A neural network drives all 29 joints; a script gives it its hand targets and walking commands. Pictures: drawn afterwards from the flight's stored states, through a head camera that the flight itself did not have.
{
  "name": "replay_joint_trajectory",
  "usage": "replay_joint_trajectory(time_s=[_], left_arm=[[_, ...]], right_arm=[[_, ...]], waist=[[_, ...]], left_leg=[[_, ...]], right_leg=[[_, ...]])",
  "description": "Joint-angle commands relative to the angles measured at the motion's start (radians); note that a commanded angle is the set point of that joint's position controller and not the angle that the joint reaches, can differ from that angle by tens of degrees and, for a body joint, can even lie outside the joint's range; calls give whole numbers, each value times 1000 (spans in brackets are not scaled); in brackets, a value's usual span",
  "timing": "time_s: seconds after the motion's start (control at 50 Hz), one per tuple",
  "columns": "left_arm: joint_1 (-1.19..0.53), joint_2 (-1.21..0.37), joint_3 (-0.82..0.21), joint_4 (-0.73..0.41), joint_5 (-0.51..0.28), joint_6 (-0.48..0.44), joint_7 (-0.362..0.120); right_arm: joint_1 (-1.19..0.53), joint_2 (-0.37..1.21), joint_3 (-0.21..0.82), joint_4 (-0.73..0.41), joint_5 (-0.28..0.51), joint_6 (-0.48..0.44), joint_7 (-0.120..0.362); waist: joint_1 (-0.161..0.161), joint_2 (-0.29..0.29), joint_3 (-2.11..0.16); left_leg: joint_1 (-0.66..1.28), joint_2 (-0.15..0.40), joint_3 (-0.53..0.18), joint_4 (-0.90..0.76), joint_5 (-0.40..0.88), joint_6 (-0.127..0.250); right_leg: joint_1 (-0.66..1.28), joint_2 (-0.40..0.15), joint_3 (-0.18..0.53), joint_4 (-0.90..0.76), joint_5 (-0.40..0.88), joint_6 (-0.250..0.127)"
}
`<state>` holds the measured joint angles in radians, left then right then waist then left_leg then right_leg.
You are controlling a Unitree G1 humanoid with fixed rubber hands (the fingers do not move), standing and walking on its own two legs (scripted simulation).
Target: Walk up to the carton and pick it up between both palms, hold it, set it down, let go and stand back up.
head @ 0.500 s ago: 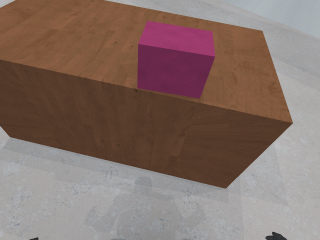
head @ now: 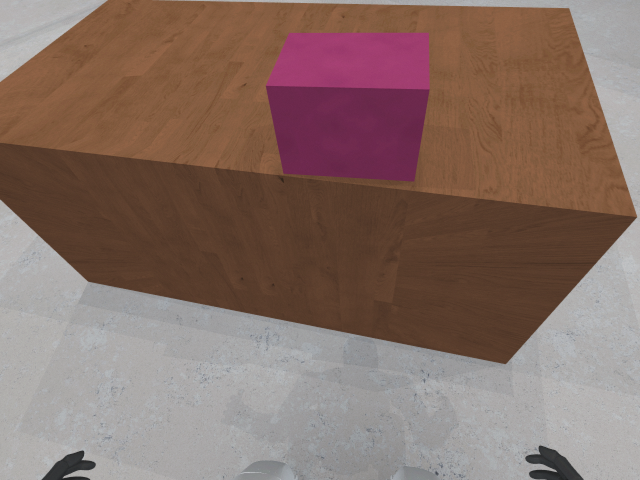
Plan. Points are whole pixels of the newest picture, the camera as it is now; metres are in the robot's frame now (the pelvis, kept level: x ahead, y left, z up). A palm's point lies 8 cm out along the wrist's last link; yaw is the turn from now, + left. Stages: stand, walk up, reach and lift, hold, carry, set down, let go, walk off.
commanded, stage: walk up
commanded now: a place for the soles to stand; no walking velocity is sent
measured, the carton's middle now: (351, 107) +0.71 -0.02 +0.04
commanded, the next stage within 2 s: none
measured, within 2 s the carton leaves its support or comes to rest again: neither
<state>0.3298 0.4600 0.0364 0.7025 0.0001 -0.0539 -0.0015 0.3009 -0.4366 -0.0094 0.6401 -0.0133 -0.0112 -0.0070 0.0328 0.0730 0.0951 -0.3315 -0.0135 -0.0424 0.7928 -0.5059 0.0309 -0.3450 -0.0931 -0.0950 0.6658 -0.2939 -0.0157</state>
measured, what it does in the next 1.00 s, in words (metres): steps on the spot: left foot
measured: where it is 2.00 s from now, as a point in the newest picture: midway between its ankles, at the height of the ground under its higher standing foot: (337, 476)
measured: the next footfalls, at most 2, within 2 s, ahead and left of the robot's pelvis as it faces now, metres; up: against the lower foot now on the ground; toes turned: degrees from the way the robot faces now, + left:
left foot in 0.14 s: +0.03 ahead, +0.14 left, +0.00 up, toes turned -3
left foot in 1.68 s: +0.27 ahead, +0.14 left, +0.00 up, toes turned -2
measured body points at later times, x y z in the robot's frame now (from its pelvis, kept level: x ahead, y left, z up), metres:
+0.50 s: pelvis +0.00 +0.04 +0.00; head +0.01 +0.08 +0.44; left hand +0.09 +0.36 -0.12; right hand +0.15 -0.28 -0.05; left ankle -0.01 +0.14 -0.72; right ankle +0.03 -0.10 -0.72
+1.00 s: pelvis +0.00 +0.03 +0.00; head +0.00 +0.04 +0.44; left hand +0.11 +0.36 -0.09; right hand +0.16 -0.27 -0.07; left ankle -0.01 +0.14 -0.72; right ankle +0.03 -0.10 -0.72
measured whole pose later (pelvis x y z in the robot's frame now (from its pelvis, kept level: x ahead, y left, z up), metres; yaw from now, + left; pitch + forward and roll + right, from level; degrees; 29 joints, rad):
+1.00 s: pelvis +0.00 +0.03 +0.00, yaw +0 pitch -1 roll -1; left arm 0.25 0.46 0.04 0.72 0.00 -0.02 -0.01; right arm 0.21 -0.42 -0.01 0.67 -0.01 -0.05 -0.01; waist 0.03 0.00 0.01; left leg -0.30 -0.02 -0.03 0.71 -0.39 0.03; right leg -0.34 -0.06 -0.09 0.66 -0.30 0.02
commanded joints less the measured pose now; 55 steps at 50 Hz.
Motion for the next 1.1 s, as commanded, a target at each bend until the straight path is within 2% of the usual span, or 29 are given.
replay_joint_trajectory(time_s=[0.0, 0.06, 0.08, 0.1, 0.14, 0.18, 0.22, 0.24, 0.26, 0.34, 0.38, 0.42, 0.46, 0.52, 0.58, 0.6, 0.64, 0.66, 0.72, 0.78, 0.82, 0.86, 0.92, 0.94, 0.96, 1.0, 1.02, 1.04, 1.08], left_arm=[[-30, 211, 61, -29, 27, 1, 3], [-84, 201, 56, -44, 10, 17, 0], [-110, 166, 41, -62, 4, 23, 3], [-120, 120, 38, -54, -9, 28, 4], [-51, 134, 38, -24, -10, 42, 3], [-35, 182, 57, 10, -10, 38, 3], [-12, 156, 47, 17, 1, 25, -6], [-27, 173, 48, 38, -2, 20, -6], [-15, 176, 60, 24, 1, 13, -6], [-28, 157, 39, 28, 6, 18, -10], [-44, 171, 41, 28, 16, 19, -12], [-21, 159, 37, 36, 13, 11, -14], [-58, 150, 39, 35, 16, 11, -14], [-93, 152, 34, 31, 13, 23, -15], [-98, 167, 37, 4, 28, 15, -12], [-111, 162, 48, 12, 18, 17, -14], [-101, 161, 37, 28, 23, 14, -14], [-113, 153, 35, 24, 17, 20, -16], [-102, 160, 37, 20, 6, 14, -10], [-131, 136, 31, 17, 9, 16, -11], [-135, 157, 31, 32, 21, 15, -11], [-127, 173, 37, 30, 16, 9, -14], [-146, 151, 30, 19, 11, 18, -17], [-151, 155, 36, 10, 14, 15, -18], [-73, 203, 68, -27, 26, -6, -34], [-116, 230, 71, -21, 23, -15, -48], [-135, 221, 68, -41, 20, -12, -49], [-144, 223, 69, -41, 25, -14, -45], [-114, 192, 61, -35, 32, -34, -49]], right_arm=[[-1, -152, -79, 53, 1, -4, 6], [61, -160, -81, 96, 7, -26, -6], [66, -166, -83, 95, -9, -41, -7], [36, -183, -92, 71, -24, -47, -12], [-44, -238, -98, 56, -11, -53, -23], [-127, -236, -87, 56, -12, -43, -12], [-139, -214, -90, 40, -22, -38, -2], [-133, -196, -81, 34, -11, -43, 3], [-134, -174, -85, 20, -9, -47, 7], [-138, -178, -75, 19, -1, -59, -6], [-102, -176, -69, 18, -2, -62, -12], [-137, -175, -66, 31, 4, -56, -15], [-150, -169, -59, 18, 13, -59, -12], [-139, -180, -64, 51, 11, -60, -17], [-108, -194, -61, 48, 4, -64, -18], [-130, -174, -60, 54, -4, -65, -15], [-139, -176, -65, 49, 6, -65, -16], [-122, -199, -69, 60, 7, -67, -15], [-150, -201, -72, 51, 5, -66, -17], [-153, -190, -65, 71, 1, -61, -8], [-152, -170, -65, 69, 6, -62, -12], [-130, -178, -66, 64, -2, -61, -11], [-173, -194, -63, 74, -15, -72, -10], [-161, -179, -59, 73, -2, -70, -12], [-66, -240, -103, 32, -24, -76, 22], [-31, -268, -123, 43, -25, -71, 39], [9, -298, -134, 59, -24, -66, 38], [27, -320, -144, 66, -29, -64, 33], [35, -303, -154, 48, -31, -68, 37]], waist=[[9, -348, -114], [-32, -304, -97], [-54, -177, -127], [-33, -79, -76], [-6, 17, -10], [17, 27, 20], [14, 62, 29], [6, 157, -15], [15, 104, -57], [-1, 164, -110], [-2, 59, -150], [7, 82, -148], [-2, -23, -162], [-6, 0, -150], [-20, -102, -154], [-19, -41, -140], [-20, -128, -139], [-23, -57, -130], [-17, -118, -160], [-15, -57, -133], [-29, -159, -126], [-21, -136, -127], [0, 7, -87], [-12, -53, -146], [-40, -22, -182], [-77, 51, -57], [-96, 96, 29], [-110, 131, 24], [-83, 49, 31]], left_leg=[[-37, 22, 57, -79, 39, -16], [118, 20, 71, -273, 224, -5], [145, 48, 11, -314, 278, 12], [112, 95, -84, -312, 325, 43], [-18, 260, -412, -430, 84, 131], [-167, 253, -364, -445, -16, 171], [-207, 161, -212, -432, -39, 97], [-156, 137, -193, -376, 70, 76], [-146, 129, -185, -351, 124, 69], [-30, 132, -138, -293, 247, 65], [-12, 168, -174, -266, 343, 82], [-47, 125, -90, -260, 316, 55], [-29, 112, -80, -235, 278, 51], [19, 129, -128, -239, 417, 52], [-51, 153, -142, -257, 348, 58], [-58, 122, -97, -258, 346, 47], [-35, 132, -146, -264, 267, 51], [-16, 113, -111, -269, 311, 43], [-8, 142, -133, -240, 411, 41], [-16, 117, -104, -267, 333, 36], [-27, 129, -135, -256, 229, 58], [-22, 95, -87, -258, 303, 34], [-86, 135, -153, -328, 241, 57], [-49, 129, -151, -323, 207, 57], [-23, 115, -211, -338, -174, 93], [104, 187, -335, -454, -462, 159], [169, 272, -517, -557, -545, 204], [208, 283, -548, -561, -442, 233], [234, 284, -468, -463, -195, 251]], right_leg=[[124, -142, 197, -221, 164, -152], [18, -111, 121, -120, 84, -109], [1, -91, 121, -43, 127, -89], [-50, -62, 82, 18, 58, -56], [-87, 45, 75, 109, -187, -18], [70, 48, 84, 70, -199, -27], [122, 31, 72, -45, -102, -47], [145, 4, 91, -64, -32, -40], [172, 5, 104, -73, -43, -42], [120, 0, 108, -72, 74, -42], [131, -5, 111, -69, 121, -37], [166, -41, 130, -99, 168, -43], [144, -39, 138, -99, 183, -57], [117, -27, 121, -69, 212, -44], [179, -42, 138, -85, 218, -47], [156, -56, 141, -81, 186, -41], [121, -41, 124, -86, 126, -50], [117, -53, 138, -94, 144, -53], [126, -30, 120, -50, 222, -52], [102, -44, 129, -93, 127, -47], [102, -32, 144, -120, 88, -54], [100, -59, 158, -121, 109, -64], [103, -37, 131, -61, 88, -42], [126, -35, 143, -93, 98, -48], [63, -42, 147, -43, -313, -85], [-231, 5, 111, 18, -361, -52], [-380, 84, 46, 129, -277, -33], [-406, 52, 79, 177, -265, -26], [-369, 29, 90, 104, -221, -33]])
